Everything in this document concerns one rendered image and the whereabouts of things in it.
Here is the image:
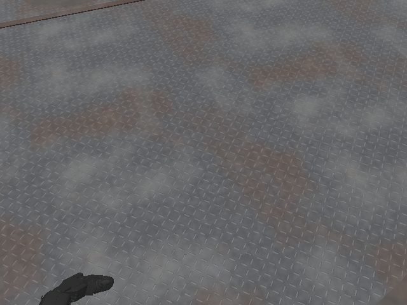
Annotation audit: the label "left robot hand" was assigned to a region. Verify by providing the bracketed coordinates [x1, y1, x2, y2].
[39, 273, 114, 305]

